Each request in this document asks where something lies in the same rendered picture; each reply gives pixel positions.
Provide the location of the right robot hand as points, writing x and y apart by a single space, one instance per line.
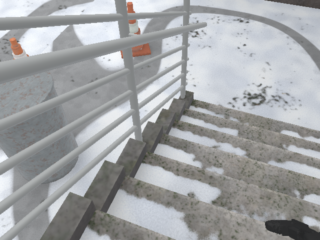
293 228

